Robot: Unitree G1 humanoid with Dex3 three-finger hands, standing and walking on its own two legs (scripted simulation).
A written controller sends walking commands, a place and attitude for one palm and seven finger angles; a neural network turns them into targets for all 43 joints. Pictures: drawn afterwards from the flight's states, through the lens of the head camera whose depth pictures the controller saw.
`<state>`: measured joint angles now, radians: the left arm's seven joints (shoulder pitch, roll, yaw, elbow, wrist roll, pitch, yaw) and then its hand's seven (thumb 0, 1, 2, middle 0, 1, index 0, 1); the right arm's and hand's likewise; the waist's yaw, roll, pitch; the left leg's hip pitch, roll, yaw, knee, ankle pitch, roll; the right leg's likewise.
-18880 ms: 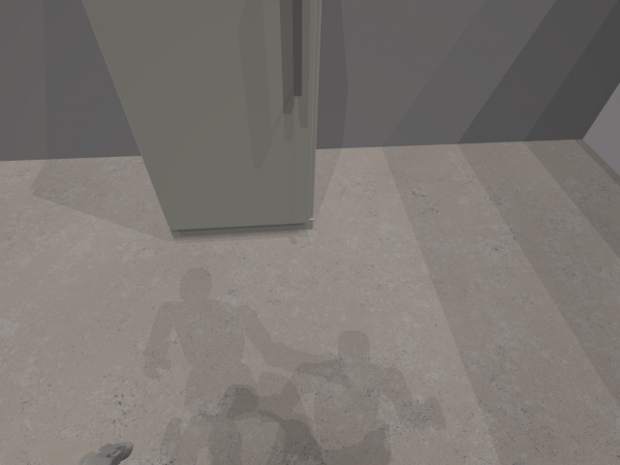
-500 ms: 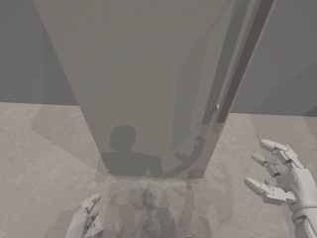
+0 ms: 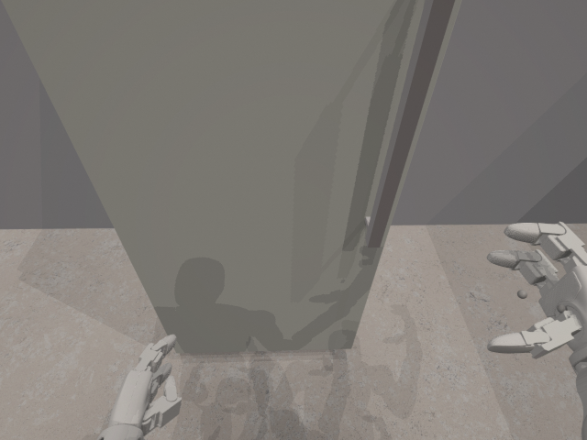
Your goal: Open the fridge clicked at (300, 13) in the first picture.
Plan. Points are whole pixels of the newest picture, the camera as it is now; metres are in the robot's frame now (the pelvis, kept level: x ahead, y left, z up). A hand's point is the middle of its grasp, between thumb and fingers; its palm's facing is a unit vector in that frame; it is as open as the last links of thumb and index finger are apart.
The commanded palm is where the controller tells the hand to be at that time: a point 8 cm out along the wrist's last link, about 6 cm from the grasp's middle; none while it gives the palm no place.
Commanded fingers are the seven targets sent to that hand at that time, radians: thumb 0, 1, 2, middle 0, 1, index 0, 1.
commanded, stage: raise the hand to about handle height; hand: right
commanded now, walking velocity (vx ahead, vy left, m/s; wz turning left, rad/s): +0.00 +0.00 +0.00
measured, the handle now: (397, 131) +0.52 -0.15 +0.19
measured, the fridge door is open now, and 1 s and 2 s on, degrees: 0 0 0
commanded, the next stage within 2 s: move the hooked fingers beside the handle in 0.80 s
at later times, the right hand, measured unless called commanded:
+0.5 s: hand (518, 264) +0.28 -0.24 +0.17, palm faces +0.00 +1.00 -0.05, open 14.0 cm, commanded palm +0.24 -0.29 +0.17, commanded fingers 0.00 0.50 -0.30 0.30 1.20 0.30 1.20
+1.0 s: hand (521, 265) +0.27 -0.24 +0.17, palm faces +0.04 +1.00 -0.04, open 13.9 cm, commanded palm +0.25 -0.29 +0.17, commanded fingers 0.00 0.50 -0.30 0.30 1.20 0.30 1.20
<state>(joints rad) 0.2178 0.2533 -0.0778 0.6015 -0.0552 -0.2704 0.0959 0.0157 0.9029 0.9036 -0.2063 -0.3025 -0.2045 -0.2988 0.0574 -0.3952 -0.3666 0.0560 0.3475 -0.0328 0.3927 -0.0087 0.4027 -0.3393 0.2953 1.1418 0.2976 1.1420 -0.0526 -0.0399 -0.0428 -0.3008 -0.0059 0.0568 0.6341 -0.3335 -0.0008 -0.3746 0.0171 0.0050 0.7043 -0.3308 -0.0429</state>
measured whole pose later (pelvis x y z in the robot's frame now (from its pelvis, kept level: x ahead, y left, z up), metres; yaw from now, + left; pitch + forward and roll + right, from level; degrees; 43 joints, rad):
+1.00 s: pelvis -0.01 +0.02 +0.01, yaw +1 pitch -3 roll +1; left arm 0.23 0.27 -0.08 0.63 -0.08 -0.24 0.12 0.02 0.90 0.90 -0.21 -0.30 -0.20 -0.30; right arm -0.11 -0.43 -0.43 0.20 0.34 0.09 0.45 -0.02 0.50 -0.30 0.30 1.20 0.31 1.20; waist -0.05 -0.05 -0.01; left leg -0.21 -0.03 0.05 0.53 -0.27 0.03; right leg -0.26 0.00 0.00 0.57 -0.26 -0.01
